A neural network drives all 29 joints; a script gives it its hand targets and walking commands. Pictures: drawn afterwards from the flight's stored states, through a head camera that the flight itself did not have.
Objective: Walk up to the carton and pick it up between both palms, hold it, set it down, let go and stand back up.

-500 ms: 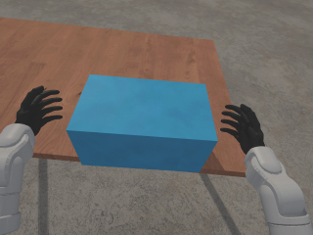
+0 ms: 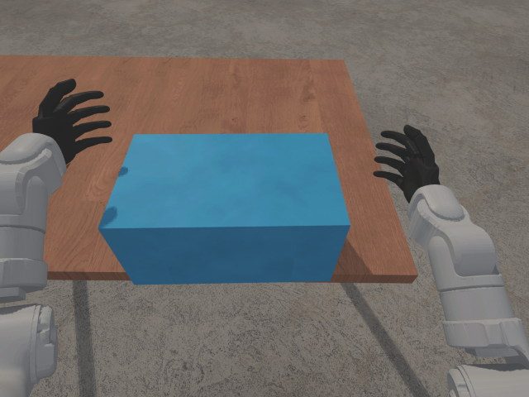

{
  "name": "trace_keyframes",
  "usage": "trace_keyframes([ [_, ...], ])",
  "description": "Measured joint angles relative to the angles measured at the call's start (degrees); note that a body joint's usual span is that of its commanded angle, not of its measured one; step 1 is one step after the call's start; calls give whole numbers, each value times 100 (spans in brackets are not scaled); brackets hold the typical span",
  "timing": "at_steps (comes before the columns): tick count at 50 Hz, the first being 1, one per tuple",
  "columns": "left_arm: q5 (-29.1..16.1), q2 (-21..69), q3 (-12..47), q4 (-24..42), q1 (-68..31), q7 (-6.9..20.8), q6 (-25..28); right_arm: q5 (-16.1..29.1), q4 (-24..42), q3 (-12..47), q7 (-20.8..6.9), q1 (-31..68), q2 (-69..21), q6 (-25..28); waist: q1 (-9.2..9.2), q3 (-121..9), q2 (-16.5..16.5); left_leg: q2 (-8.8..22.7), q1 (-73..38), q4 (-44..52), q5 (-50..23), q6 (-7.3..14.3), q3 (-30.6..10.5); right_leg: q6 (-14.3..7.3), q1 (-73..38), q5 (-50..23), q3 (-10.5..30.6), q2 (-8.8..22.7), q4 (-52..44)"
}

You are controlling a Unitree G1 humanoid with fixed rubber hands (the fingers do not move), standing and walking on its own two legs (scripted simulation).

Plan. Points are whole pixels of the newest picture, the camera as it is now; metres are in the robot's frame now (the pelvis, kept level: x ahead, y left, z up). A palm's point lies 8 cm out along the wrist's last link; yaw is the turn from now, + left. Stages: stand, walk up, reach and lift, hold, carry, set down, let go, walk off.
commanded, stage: reach and lift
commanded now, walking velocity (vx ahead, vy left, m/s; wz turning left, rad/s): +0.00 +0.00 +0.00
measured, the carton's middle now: (232, 207) +0.38 +0.05 +0.07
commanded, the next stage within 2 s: none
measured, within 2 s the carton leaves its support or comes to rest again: neither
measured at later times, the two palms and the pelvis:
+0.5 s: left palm (82, 187) +0.38 +0.27 +0.13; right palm (405, 194) +0.36 -0.21 +0.12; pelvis +0.00 +0.00 +0.00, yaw +0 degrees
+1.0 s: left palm (94, 190) +0.39 +0.26 +0.11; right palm (392, 200) +0.37 -0.19 +0.11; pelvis +0.00 +0.00 +0.00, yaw +0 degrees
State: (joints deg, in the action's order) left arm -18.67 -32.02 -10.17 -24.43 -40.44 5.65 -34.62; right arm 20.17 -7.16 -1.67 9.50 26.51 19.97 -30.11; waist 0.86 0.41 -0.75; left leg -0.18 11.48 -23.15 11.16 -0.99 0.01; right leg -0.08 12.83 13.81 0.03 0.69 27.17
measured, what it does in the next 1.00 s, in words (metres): stands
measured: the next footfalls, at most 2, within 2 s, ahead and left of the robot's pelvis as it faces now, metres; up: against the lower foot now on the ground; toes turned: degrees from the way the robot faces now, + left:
none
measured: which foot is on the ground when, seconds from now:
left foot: down 0.00-1.00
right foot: down 0.00-1.00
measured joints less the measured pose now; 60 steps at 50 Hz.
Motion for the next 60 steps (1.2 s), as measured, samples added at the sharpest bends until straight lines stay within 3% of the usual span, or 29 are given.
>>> trace_keyframes([
  [11,0,45,14,-727,572,159,1046,-1,-1155,-2,-2,161,-19,764,10,38,-247,0,0,0,2,0,0,0,-1,-1,0,0,0],
  [18,0,231,299,-807,1190,3,1734,1,-1465,1,-166,163,-123,1204,11,59,-315,0,0,0,1,0,0,0,-1,-1,0,0,0],
  [25,0,362,595,-1048,770,-112,2311,0,-1745,2,-253,162,-364,1450,12,58,-317,0,0,0,1,0,0,0,0,1,0,0,0],
  [31,-1,365,597,-1361,385,-63,2381,1,-2189,1,-253,163,-449,1577,11,64,-233,0,4,0,7,0,0,0,0,4,0,0,-9],
  [43,-1,548,597,-1652,570,42,2432,1,-2191,1,-199,163,-502,1912,11,68,-139,0,4,0,12,0,0,0,-1,8,0,0,-9],
  [53,0,651,595,-1692,514,-120,2639,1,-2220,2,-190,165,-836,1967,11,68,-387,0,4,0,12,0,0,-1,-1,7,0,0,-9],
  [60,0,730,596,-1693,525,-316,2654,1,-2235,1,-188,168,-1089,1999,11,68,-344,0,5,-1,12,0,0,-1,-1,7,0,0,-9],
])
